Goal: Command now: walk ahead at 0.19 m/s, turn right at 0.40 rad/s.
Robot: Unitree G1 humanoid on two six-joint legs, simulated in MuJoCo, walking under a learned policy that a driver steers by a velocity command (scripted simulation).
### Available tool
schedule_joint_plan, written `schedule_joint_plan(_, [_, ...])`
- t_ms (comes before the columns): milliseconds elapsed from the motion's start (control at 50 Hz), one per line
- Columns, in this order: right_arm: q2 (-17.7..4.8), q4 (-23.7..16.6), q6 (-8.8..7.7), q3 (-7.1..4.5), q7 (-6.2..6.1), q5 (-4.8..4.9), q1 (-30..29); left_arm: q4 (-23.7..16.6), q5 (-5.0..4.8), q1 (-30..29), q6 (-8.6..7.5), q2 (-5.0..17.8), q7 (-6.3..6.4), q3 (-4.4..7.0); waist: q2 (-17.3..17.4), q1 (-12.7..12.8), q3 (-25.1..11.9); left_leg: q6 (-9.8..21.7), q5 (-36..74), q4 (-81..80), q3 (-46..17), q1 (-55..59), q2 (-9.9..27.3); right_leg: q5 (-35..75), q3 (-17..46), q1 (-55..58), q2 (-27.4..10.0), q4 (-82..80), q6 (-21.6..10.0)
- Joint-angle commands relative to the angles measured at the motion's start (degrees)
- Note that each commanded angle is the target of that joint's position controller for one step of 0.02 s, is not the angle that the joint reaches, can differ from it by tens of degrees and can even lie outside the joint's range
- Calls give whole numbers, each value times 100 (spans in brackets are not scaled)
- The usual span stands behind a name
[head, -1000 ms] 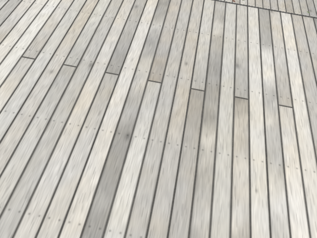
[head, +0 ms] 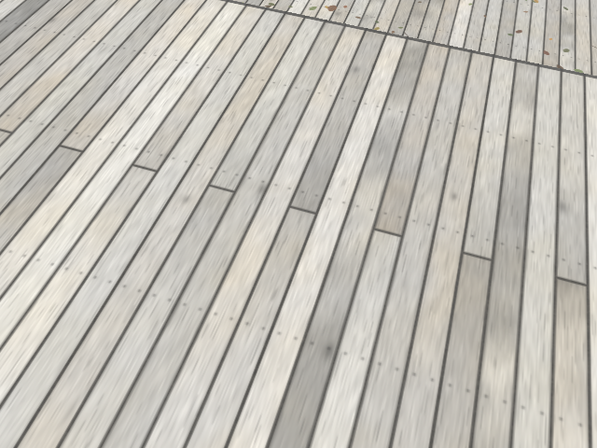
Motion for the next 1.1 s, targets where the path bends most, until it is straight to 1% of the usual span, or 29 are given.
schedule_joint_plan(20, [-886,-392,-19,-220,-146,31,-617,-428,53,-50,-1,5,-97,-30,799,153,-119,680,3534,-427,-54,-268,1352,850,-160,506,-75,-996,34])
schedule_joint_plan(60, [-1016,-283,63,-260,-185,73,-488,-604,55,-345,0,20,-203,-31,720,30,-182,693,3584,-282,-14,17,1493,969,-261,576,-47,-1471,-46])
schedule_joint_plan(120, [-1150,-207,198,-319,-201,190,-485,-842,54,-532,25,201,-323,50,713,16,-229,645,3732,188,-22,462,1703,469,-400,549,29,-1828,-263])
schedule_joint_plan(160, [-1254,-210,275,-371,-224,270,-544,-944,49,-458,57,324,-349,124,764,101,-378,559,4296,769,4,608,1753,-69,-612,827,225,-1965,-485])
schedule_joint_plan(200, [-1211,-193,324,-370,-223,315,-529,-876,7,191,93,564,-262,282,544,484,-795,322,4272,2094,261,446,1477,77,-781,1953,600,-2601,-866])
schedule_joint_plan(220, [-1079,-257,294,-315,-203,184,-329,-843,-40,788,126,1046,-126,463,-111,697,-1244,21,2752,3518,362,-481,1113,1025,203,3245,114,-2786,-1266])
schedule_joint_plan(240, [-460,-566,202,-103,-128,-77,-8,-918,-31,796,80,1654,-61,546,-1361,257,-1582,-400,-2217,5506,7,-3035,-114,867,3212,4994,-1334,-3115,-2534])
schedule_joint_plan(260, [-814,-587,34,-137,27,84,-394,-964,-24,1147,-5,1242,-94,418,-880,716,-2252,-364,-2501,6222,-1346,-3729,-198,-698,4315,5382,-1629,-3898,-2852])
schedule_joint_plan(280, [-1011,-700,-59,-183,119,290,-747,-951,-36,893,-86,953,-95,331,-544,701,-1522,-262,-1949,6135,-1425,-4151,77,-1423,3711,4936,-1498,-4090,-2534])
schedule_joint_plan(300, [-1014,-695,-104,-172,130,242,-879,-974,-89,613,-107,749,-86,270,-7,527,-1024,-192,-1459,5613,-1398,-4069,332,-1790,3184,4266,-1228,-4155,-2192])
schedule_joint_plan(320, [-1020,-671,-113,-191,94,112,-985,-1030,-75,295,-97,625,-71,218,215,355,-669,-201,-1147,5019,-1352,-3786,490,-1550,2790,3571,-1021,-4235,-1973])
schedule_joint_plan(340, [-1013,-656,-91,-213,72,55,-973,-1096,-6,98,-104,554,-47,177,138,204,-521,-226,-885,4626,-1343,-3378,570,-1232,2503,3069,-822,-4348,-1882])
schedule_joint_plan(380, [-849,-582,-58,-173,57,23,-871,-1149,59,-33,-110,642,12,202,10,102,-498,-356,-617,4060,-1144,-2886,482,-605,2069,2548,-566,-4422,-1845])
schedule_joint_plan(460, [-554,-604,-30,-32,45,47,-1256,-1037,2,223,-81,858,120,282,-208,308,-434,-606,206,2608,-1048,-2370,265,-527,1603,2104,-279,-4305,-1691])
schedule_joint_plan(560, [-738,-714,-133,-80,117,178,-1652,-921,-54,542,-13,883,96,289,-405,490,-453,-596,475,1601,-1159,-1825,12,-1112,2050,2150,-316,-3947,-1505])
schedule_joint_plan(600, [-828,-677,-196,-150,127,214,-1437,-920,-54,509,4,794,79,261,-485,314,-451,-466,354,1266,-1158,-1337,-23,-1435,2304,2113,-293,-3681,-1392])
schedule_joint_plan(640, [-928,-509,-239,-252,99,187,-763,-952,-47,422,-1,441,86,159,-437,-85,-545,-238,313,844,-1225,-250,224,-1722,2163,1653,24,-2975,-1077])
schedule_joint_plan(660, [-1224,-400,-249,-343,42,96,19,-1023,-11,399,-23,-4,91,20,219,-375,-961,135,-384,592,-2241,857,1242,-2341,1591,904,410,-1511,-752])
schedule_joint_plan(680, [-1765,-258,-190,-458,63,-56,515,-1350,-128,563,-95,-114,101,-46,1748,-260,-1087,946,-2427,-217,-4652,1668,2381,-2789,726,-668,954,87,-527])
schedule_joint_plan(700, [-1539,-280,-182,-437,96,30,328,-1276,-184,655,-129,411,110,62,1677,-225,-699,1138,-3397,-478,-5306,1447,2560,-2396,698,-1324,485,980,-421])
schedule_joint_plan(720, [-1157,-337,-162,-332,71,108,139,-1198,-135,417,-99,689,107,151,1328,-270,-273,955,-2947,-386,-4547,1156,2307,-1879,669,-1474,313,1309,-379])
schedule_joint_plan(740, [-937,-376,-140,-255,56,96,-37,-1119,-64,356,-66,669,101,170,1035,-216,-164,748,-2149,-358,-3768,884,1986,-1443,594,-1319,207,1378,-327])
schedule_joint_plan(760, [-815,-365,-115,-208,43,68,-202,-1134,-31,267,-58,610,80,176,991,-139,-61,655,-1422,-410,-3207,614,1777,-1107,574,-1194,91,1267,-290])
schedule_joint_plan(800, [-725,-299,-125,-165,13,32,-264,-1159,-63,147,-43,421,6,145,1052,-82,24,561,-378,-594,-2344,240,1525,-649,433,-889,-75,1143,-238])
schedule_joint_plan(920, [-970,48,-119,-213,-25,46,-42,-1313,-52,-408,-38,134,-73,20,816,-195,38,624,1339,-718,-1048,436,1482,440,207,-868,-137,-127,-64])
schedule_joint_plan(980, [-1115,196,-71,-224,-46,98,104,-1430,-53,-955,-83,5,-197,-56,758,-386,209,550,1494,-748,-565,469,1482,960,-139,-522,-111,-1106,-150])
schedule_joint_plan(1040, [-1264,354,-1,-251,-39,181,311,-1571,-91,-1337,-100,-2,-319,-77,707,-445,376,487,1886,-662,-298,801,1629,773,-408,-311,-34,-1728,-350])
schedule_joint_plan(1060, [-1320,379,30,-265,-38,208,317,-1606,-93,-1369,-101,45,-350,-59,726,-389,362,438,2414,-521,-182,928,1665,588,-512,-145,42,-1887,-454])
schedule_joint_plan(1100, [-1528,389,90,-324,-74,246,309,-1601,-45,-1115,-71,269,-363,49,929,-106,29,328,4609,229,95,1136,1672,28,-839,622,423,-2018,-716])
